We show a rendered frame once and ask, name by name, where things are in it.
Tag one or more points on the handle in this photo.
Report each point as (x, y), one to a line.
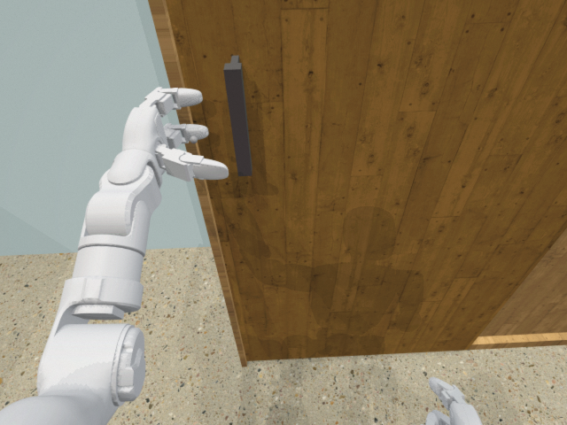
(233, 75)

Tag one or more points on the robot left upper arm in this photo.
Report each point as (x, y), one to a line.
(88, 372)

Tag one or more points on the robot left hand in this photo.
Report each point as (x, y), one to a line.
(144, 131)

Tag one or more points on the robot right hand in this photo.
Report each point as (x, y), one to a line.
(453, 400)

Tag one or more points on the wardrobe door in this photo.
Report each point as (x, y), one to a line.
(539, 305)
(409, 164)

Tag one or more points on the left robot forearm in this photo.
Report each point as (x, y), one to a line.
(107, 271)

